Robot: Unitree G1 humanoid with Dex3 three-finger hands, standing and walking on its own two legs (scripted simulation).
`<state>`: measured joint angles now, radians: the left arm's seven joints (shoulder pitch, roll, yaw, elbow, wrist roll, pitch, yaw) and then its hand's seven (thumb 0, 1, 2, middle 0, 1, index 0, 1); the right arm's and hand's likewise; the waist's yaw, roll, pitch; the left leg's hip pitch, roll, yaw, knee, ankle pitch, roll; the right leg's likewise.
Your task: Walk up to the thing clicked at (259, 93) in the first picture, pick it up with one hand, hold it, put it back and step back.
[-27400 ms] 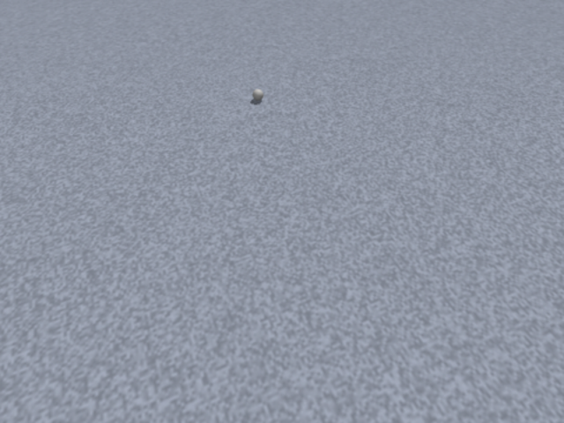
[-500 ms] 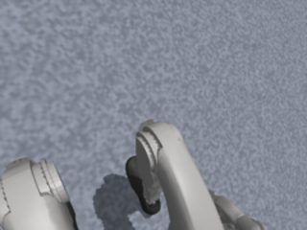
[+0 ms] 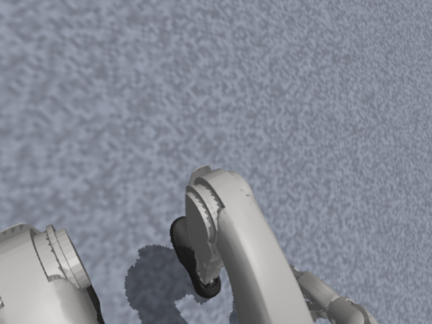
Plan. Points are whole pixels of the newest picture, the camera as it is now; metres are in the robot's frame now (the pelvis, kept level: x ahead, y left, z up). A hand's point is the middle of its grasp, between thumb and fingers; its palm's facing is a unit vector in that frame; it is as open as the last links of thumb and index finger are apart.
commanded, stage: open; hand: left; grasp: from above
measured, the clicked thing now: out of the picture +0.44 +0.33 -0.27
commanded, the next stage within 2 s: withdraw in 0.72 s
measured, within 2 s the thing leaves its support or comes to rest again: neither
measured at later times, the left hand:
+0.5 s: hand out of the picture +0.42 +0.34 -0.25, palm faces -0.45 -0.19 -0.87, open 13.5 cm
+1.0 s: hand out of the picture +0.44 +0.34 -0.23, palm faces -0.37 -0.15 -0.92, open 14.1 cm
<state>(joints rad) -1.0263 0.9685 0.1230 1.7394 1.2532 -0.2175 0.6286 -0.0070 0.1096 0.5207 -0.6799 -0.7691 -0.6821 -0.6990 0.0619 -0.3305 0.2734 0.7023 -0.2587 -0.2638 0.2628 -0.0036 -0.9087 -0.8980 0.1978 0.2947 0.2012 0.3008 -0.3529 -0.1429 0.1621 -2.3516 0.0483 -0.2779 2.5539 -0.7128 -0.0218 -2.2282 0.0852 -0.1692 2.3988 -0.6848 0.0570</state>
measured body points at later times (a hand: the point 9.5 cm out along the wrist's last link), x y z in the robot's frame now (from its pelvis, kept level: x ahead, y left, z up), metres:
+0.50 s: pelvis +0.00 +0.00 +0.00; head +0.27 +0.13 +0.34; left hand +0.44 +0.35 -0.20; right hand +0.06 -0.25 -0.06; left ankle +0.06 +0.13 -0.27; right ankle +0.11 -0.12 -0.27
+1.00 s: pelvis +0.00 +0.00 +0.00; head +0.27 +0.13 +0.34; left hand +0.46 +0.35 -0.18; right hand +0.07 -0.25 -0.06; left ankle +0.06 +0.13 -0.27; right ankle +0.11 -0.12 -0.27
